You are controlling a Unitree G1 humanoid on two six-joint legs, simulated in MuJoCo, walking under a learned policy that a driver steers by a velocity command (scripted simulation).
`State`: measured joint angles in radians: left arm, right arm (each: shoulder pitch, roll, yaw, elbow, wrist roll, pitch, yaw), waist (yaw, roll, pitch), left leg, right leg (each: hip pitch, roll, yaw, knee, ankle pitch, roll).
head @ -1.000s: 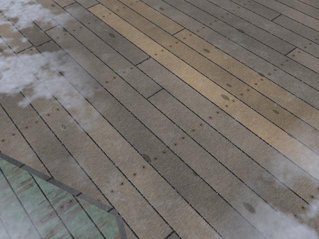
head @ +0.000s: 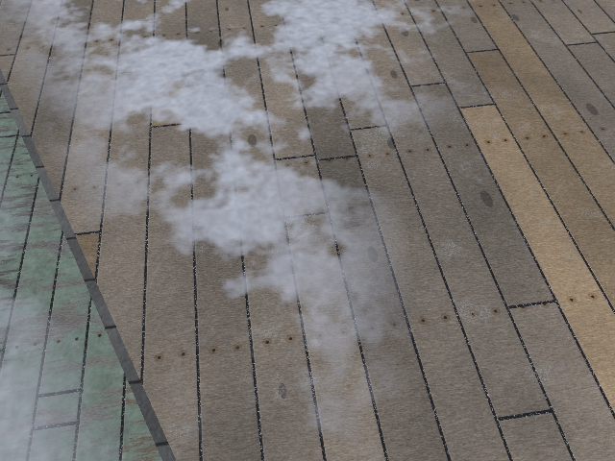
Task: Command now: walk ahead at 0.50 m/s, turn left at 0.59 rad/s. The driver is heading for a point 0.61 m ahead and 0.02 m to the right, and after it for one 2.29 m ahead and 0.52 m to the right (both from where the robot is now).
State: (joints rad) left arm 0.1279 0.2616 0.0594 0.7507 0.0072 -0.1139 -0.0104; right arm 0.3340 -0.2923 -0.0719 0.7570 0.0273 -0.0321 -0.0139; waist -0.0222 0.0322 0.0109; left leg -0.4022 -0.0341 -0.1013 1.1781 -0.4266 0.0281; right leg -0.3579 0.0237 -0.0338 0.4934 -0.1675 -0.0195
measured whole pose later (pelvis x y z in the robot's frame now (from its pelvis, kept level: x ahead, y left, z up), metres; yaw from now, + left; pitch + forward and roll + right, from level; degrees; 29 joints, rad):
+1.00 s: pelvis +0.54 +0.05 -0.02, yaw -6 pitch +2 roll +1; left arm 0.12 0.29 0.07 0.71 -0.02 -0.05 -0.05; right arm 0.28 -0.28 -0.06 0.82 0.01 -0.07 -0.01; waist -0.01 -0.01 0.06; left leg -0.19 0.04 0.04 1.10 -0.48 -0.02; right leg -0.50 0.06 -0.05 0.64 -0.17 -0.10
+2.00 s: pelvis +1.04 -0.11 -0.01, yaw -36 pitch +2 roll +1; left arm 0.10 0.27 0.05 0.61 -0.01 -0.05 -0.03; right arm 0.34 -0.30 -0.05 0.89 0.03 -0.07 0.01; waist -0.05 0.00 0.05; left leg -0.19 0.06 0.04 1.01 -0.51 -0.01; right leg -0.46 0.02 -0.03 0.60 -0.17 -0.06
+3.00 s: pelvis +1.49 -0.43 -0.01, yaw -31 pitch +3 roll +1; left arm 0.03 0.25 0.04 0.71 0.00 -0.11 -0.02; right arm 0.40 -0.30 -0.06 0.92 0.02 -0.04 -0.01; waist -0.08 0.01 0.02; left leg -0.08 0.00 -0.06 0.58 -0.46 0.01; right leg -0.47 -0.02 0.00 0.51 -0.08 -0.01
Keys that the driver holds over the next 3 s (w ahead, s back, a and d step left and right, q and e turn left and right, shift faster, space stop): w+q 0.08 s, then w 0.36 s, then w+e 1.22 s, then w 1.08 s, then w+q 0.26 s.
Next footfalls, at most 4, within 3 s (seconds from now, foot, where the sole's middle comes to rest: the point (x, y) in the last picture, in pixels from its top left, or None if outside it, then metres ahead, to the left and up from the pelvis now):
0.38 left None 0.34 0.18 -0.77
0.92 right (333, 381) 0.66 -0.03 -0.77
1.40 left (272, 273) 0.97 0.11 -0.77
1.92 right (408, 236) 1.08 -0.26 -0.77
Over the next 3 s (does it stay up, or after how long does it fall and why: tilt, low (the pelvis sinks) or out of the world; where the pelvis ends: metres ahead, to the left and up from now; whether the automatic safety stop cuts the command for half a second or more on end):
stays up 1.49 -0.43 -0.01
